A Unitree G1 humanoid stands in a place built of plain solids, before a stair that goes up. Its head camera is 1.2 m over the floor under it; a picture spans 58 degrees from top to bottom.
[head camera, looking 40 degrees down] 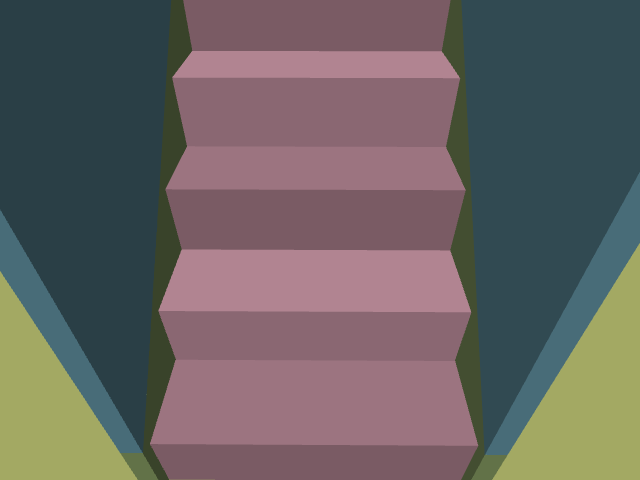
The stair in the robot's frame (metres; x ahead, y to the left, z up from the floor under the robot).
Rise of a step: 0.20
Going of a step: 0.23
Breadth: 0.76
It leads straight ahead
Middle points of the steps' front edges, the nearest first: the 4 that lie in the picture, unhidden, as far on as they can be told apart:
0.46 0.01 0.20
0.69 0.01 0.40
0.91 0.01 0.60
1.14 0.01 0.80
